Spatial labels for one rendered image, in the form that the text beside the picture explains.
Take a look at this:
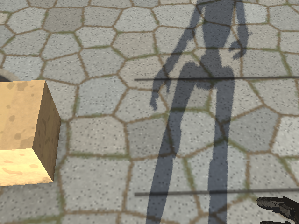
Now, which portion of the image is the right robot hand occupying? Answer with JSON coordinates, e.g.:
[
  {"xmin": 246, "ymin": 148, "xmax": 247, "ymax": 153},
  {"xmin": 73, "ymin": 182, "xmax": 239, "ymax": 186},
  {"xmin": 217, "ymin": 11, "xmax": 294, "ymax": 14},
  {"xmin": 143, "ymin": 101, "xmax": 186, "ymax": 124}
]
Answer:
[{"xmin": 256, "ymin": 196, "xmax": 299, "ymax": 224}]

